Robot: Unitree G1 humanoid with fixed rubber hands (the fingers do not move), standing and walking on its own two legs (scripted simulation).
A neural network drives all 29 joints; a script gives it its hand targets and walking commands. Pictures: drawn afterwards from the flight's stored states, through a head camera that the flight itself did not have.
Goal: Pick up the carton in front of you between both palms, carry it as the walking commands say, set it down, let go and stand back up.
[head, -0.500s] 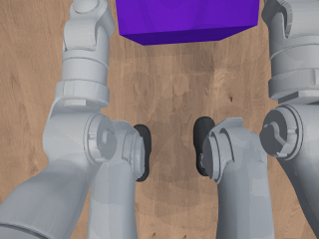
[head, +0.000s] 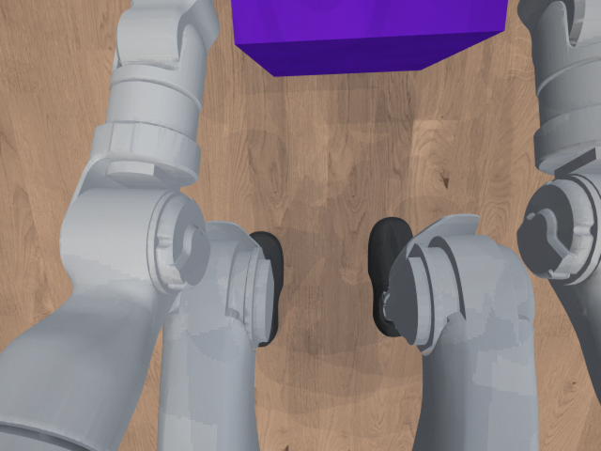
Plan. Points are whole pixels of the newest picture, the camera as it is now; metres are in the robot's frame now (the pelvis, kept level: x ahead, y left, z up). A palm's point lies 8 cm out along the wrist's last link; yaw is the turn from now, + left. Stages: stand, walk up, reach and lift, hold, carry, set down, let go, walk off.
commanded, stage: set down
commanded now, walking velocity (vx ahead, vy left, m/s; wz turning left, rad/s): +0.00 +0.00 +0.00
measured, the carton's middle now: out of the picture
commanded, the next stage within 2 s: let go in 1.96 s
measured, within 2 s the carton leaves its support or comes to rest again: neither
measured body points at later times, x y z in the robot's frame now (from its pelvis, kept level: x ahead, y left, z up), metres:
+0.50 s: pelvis -0.01 +0.00 -0.01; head +0.37 -0.03 +0.22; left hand +0.58 +0.11 -0.18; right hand +0.57 -0.21 -0.18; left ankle +0.10 +0.11 -0.33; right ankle +0.11 -0.11 -0.33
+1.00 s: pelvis +0.00 +0.00 -0.01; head +0.38 -0.02 +0.22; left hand +0.60 +0.14 -0.17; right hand +0.58 -0.25 -0.17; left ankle +0.10 +0.11 -0.33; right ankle +0.11 -0.11 -0.33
